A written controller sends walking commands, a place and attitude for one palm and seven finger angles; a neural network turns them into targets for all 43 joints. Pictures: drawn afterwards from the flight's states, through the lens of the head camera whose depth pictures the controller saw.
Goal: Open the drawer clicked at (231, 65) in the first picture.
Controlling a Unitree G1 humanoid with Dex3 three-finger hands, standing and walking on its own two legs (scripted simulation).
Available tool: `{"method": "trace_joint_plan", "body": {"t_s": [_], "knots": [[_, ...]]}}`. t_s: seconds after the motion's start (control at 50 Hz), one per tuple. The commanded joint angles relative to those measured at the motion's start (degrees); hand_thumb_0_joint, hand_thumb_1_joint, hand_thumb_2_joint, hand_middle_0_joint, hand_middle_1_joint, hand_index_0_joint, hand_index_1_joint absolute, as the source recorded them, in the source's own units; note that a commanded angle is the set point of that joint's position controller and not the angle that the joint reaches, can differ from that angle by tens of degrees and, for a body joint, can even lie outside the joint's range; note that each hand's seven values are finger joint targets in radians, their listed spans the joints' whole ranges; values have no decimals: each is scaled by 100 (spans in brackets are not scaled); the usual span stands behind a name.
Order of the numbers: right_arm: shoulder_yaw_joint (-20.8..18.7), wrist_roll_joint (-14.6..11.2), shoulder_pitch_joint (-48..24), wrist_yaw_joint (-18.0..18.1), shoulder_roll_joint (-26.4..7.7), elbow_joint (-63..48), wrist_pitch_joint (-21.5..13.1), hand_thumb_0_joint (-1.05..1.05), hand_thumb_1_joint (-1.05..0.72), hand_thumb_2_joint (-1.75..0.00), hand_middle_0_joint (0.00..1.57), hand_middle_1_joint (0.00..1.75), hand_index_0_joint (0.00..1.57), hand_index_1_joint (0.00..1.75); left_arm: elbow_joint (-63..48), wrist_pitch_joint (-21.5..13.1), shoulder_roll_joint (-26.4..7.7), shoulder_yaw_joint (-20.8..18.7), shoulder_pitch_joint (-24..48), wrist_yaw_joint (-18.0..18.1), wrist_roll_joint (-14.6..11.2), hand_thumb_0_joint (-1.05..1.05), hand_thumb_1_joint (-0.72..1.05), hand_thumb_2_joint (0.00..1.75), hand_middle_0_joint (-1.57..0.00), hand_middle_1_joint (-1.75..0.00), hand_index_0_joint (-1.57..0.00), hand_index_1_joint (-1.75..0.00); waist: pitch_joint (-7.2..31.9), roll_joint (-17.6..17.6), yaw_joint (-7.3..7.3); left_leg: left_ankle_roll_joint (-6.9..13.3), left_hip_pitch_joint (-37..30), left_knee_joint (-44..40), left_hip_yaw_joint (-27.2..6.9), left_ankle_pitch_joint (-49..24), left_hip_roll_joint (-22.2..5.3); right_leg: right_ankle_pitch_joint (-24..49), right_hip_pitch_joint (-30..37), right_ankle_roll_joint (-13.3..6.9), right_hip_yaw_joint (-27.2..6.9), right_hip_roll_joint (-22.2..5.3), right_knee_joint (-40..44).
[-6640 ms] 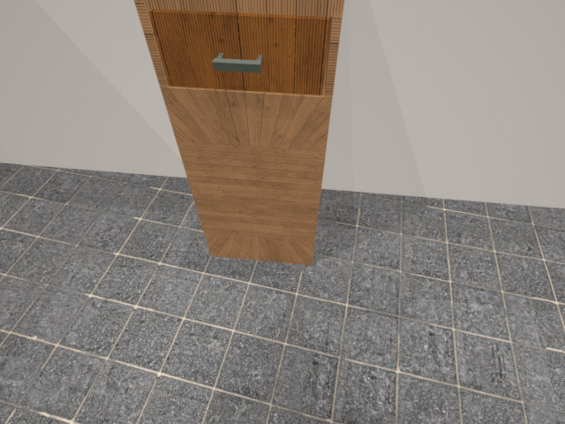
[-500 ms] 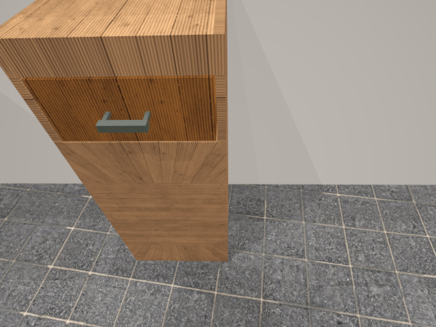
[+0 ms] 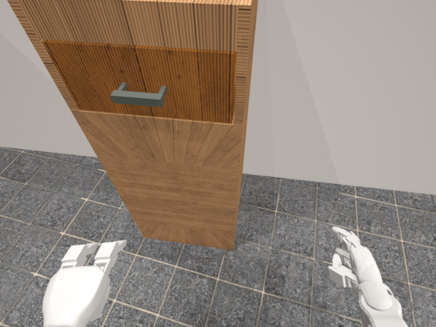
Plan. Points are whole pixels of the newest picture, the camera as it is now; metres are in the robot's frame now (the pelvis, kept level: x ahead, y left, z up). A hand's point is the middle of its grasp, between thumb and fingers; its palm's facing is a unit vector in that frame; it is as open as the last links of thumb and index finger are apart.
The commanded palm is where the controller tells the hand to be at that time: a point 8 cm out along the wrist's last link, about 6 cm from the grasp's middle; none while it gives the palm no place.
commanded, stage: raise the hand with hooked fingers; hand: left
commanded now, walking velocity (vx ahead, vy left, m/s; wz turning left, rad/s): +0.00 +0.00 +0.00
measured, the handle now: (140, 93) +0.50 +0.28 +0.13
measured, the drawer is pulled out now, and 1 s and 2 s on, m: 0.00 0.00 0.00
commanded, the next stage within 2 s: move the hooked fingers above the handle in 1.54 s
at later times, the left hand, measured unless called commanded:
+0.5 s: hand (79, 195) +0.25 +0.28 +0.12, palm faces +0.11 -0.10 -0.99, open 12.0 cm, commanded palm +0.23 +0.28 +0.19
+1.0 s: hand (50, 111) +0.31 +0.30 +0.24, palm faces +0.16 -0.01 -0.99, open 13.8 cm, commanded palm +0.27 +0.29 +0.30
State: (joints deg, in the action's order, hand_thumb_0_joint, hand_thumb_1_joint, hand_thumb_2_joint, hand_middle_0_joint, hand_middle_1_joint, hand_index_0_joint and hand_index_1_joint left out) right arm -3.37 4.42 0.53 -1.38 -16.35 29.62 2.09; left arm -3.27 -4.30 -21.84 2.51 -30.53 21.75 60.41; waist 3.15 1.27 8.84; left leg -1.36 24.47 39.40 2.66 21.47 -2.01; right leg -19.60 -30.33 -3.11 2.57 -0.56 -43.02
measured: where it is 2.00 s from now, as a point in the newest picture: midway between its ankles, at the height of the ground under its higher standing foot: outside the picture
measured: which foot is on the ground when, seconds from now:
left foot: down 0.00-1.00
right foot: down 0.00-1.00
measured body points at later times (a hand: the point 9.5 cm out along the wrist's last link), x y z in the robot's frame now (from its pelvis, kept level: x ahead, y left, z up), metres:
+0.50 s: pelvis +0.01 +0.05 +0.02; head +0.02 +0.01 +0.47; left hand +0.24 +0.28 +0.17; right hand +0.19 -0.19 -0.09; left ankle -0.02 +0.15 -0.71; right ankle +0.02 -0.08 -0.71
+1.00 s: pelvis -0.01 +0.04 +0.03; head -0.01 +0.00 +0.48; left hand +0.29 +0.30 +0.29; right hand +0.23 -0.14 -0.06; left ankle -0.02 +0.15 -0.71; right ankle +0.02 -0.08 -0.71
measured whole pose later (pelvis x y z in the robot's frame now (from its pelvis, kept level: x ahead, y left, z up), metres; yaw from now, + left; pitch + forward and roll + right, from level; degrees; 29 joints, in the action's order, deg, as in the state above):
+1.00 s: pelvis -0.01 +0.04 +0.03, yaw +2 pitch -3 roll +0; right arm 3.4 -1.4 3.4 -0.8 -15.0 34.9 6.0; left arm -5.2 8.3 -35.9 0.5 18.2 -12.5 46.6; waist -1.1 -6.2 6.0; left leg 1.1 6.3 21.8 1.4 12.9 1.3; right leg -10.5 -10.2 0.6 3.8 -3.2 -23.4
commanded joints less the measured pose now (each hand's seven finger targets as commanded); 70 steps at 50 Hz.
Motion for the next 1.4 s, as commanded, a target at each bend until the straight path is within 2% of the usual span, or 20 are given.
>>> {"method": "trace_joint_plan", "body": {"t_s": [0.0,0.06,0.1,0.14,0.2,0.24,0.32,0.42,0.52,0.68,0.76,0.88,0.94,0.98,1.04,1.1,1.16,1.24,1.34,1.38], "knots": [[-58,25,-73,140,-164,-590,-281,0,-90,-90,20,30,20,30,-2213,-536,-1211,-883,2500,630,-165,0,29,64,-24,-69,-24,-69,1374,-560,-744,394,-1038,255,-153,-1094,547,614,183,-9,-1225,-53,1071],[13,9,-206,138,-170,-530,-241,0,-90,-90,20,30,20,30,-1736,-351,-1082,-718,2635,448,-290,0,22,61,-25,-74,-25,-74,1141,-324,-803,393,-889,78,-209,-1093,486,812,350,58,-856,-24,1045],[60,-87,-330,164,-158,-523,-153,0,-90,-90,20,30,20,30,-1296,109,-1075,-729,2327,194,-352,0,18,59,-25,-76,-25,-76,1061,-286,-611,366,-590,-265,-143,-1152,453,1110,936,114,-609,-21,1104],[117,-234,-516,190,-182,-563,-29,0,-90,-90,20,30,20,30,-856,686,-1080,-799,1764,-205,-518,0,13,57,-25,-80,-25,-80,966,-49,-379,316,-376,-595,-95,-1348,417,1516,1564,121,-642,-14,1203],[232,-346,-580,201,-229,-642,121,0,-90,-90,20,30,20,30,-1182,1193,-1231,-748,1697,-872,-737,0,6,54,-26,-84,-26,-84,890,299,-258,302,-435,-1027,-47,-1693,355,1962,2291,181,-500,-53,1249],[296,-386,-659,211,-257,-709,142,0,-90,-90,20,30,20,30,-1352,1286,-1348,-878,1516,-1227,-872,0,1,52,-26,-87,-26,-87,722,227,-191,290,-546,-1239,-39,-1805,301,1989,2518,185,-420,-57,1336],[286,-362,-471,210,-300,-697,112,0,-90,-90,20,30,20,30,-2085,1000,-1529,-1017,2082,-1460,-869,0,-8,48,-27,-93,-27,-93,770,-5,-208,312,-913,-1514,-96,-1990,227,1902,2599,183,-275,-45,1546],[193,-365,-276,219,-317,-486,-71,0,-90,-90,20,30,20,30,-2583,501,-1621,-1094,3081,-1143,-803,0,-20,43,-28,-100,-28,-100,945,-772,-287,254,-1534,-1600,-243,-2428,206,1787,2372,90,-152,4,1666],[138,-480,-293,197,-372,-252,-72,0,-90,-90,20,30,20,30,-2032,711,-1734,-983,3949,-1261,-874,0,-31,38,-29,-108,-29,-108,709,-669,-365,143,-1641,-1834,-362,-2508,184,1657,2345,77,-23,2,1806],[248,-581,-528,198,-434,-262,92,0,-90,-90,20,30,20,30,-1520,1358,-2099,-763,5241,-2270,-1070,0,-50,30,-30,-120,-30,-120,711,-500,-356,145,-1728,-2113,-333,-2550,231,1761,2807,95,-30,36,1998],[346,-549,-579,147,-425,-326,140,0,-90,-90,20,30,20,30,-1522,1378,-2430,-987,5737,-2714,-1095,0,-50,30,-30,-120,-30,-120,995,-439,-304,168,-1747,-2092,-323,-2798,253,1994,3048,98,-42,35,1975],[392,-582,-488,125,-472,-304,155,0,-90,-90,20,30,20,30,-1077,1256,-2710,-1167,6525,-3121,-1282,0,-50,30,-30,-120,-30,-120,751,-292,-380,190,-1619,-2140,-291,-2496,259,1807,2849,113,-6,35,2091],[402,-638,-579,110,-493,-385,107,0,-90,-90,20,30,20,30,-1218,1193,-2829,-1208,7075,-3231,-1381,0,-50,30,-30,-120,-30,-120,952,-614,-410,202,-1692,-2094,-305,-2366,292,1697,2826,102,-64,44,2120],[362,-608,-440,103,-516,-331,46,0,-90,-90,20,30,20,30,-1153,1122,-2997,-1229,7451,-3329,-1360,0,-50,30,-30,-120,-30,-120,1197,-570,-396,219,-1738,-2060,-275,-2447,342,1818,2938,111,-83,-9,2108],[335,-685,-442,54,-532,-426,59,0,-90,-90,20,30,20,30,-787,1154,-2663,-1153,6613,-3528,-1501,0,-50,30,-30,-120,-30,-120,1054,-375,-362,237,-1649,-2009,-232,-2420,328,1903,2878,129,-81,23,2104],[332,-680,-394,10,-601,-460,119,0,-90,-90,20,30,20,30,-833,1121,-2668,-1129,6287,-3686,-1598,0,-50,30,-30,-120,-30,-120,921,-91,-348,252,-1397,-2037,-156,-2273,325,1924,2903,161,-65,-41,2063],[319,-663,-421,-5,-596,-542,62,0,-90,-90,20,30,20,30,-1221,946,-2817,-1296,6347,-3669,-1607,0,-50,30,-30,-120,-30,-120,1033,-5,-316,291,-1360,-1998,-146,-2133,351,1755,2956,176,-104,-59,2036],[276,-609,-370,29,-576,-536,-63,0,-90,-90,20,30,20,30,-1854,606,-3358,-1902,6589,-3311,-1641,0,-50,30,-30,-120,-30,-120,1419,-349,-210,299,-1507,-1940,-197,-2197,396,1735,3141,174,-203,-49,2013],[227,-652,-309,61,-532,-312,-156,0,-90,-90,20,30,20,30,-1330,605,-3287,-2047,6692,-2858,-1727,0,-50,30,-30,-120,-30,-120,1048,-477,-215,235,-1378,-1966,-162,-2008,379,1463,2910,162,-251,-67,2131],[239,-662,-294,53,-537,-244,-137,0,-90,-90,20,30,20,30,-979,757,-3044,-1817,6703,-2782,-1706,0,-50,30,-30,-120,-30,-120,859,-398,-247,215,-1254,-2015,-138,-1944,372,1412,2817,161,-201,-96,2134]]}}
